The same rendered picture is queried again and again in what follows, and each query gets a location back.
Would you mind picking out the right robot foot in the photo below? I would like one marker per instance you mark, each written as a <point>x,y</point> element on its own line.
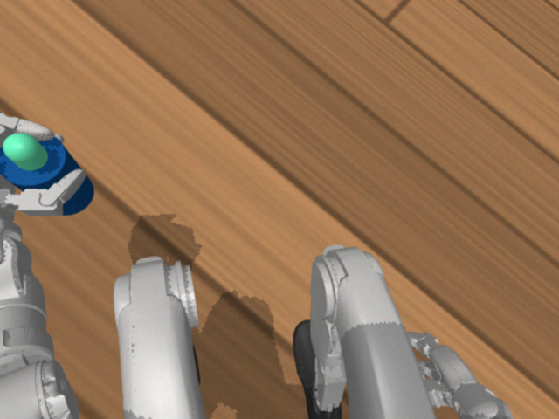
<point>305,365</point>

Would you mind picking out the left robot arm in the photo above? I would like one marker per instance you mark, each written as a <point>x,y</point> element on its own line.
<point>32,384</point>

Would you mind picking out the right robot hand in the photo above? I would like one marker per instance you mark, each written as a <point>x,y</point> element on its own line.
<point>446,370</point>

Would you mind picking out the right robot arm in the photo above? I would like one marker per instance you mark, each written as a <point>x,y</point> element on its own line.
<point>475,401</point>

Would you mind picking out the left robot hand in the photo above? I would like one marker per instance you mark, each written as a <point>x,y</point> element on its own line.
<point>35,202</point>

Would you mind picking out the bottle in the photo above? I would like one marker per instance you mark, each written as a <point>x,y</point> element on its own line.
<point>31,164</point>

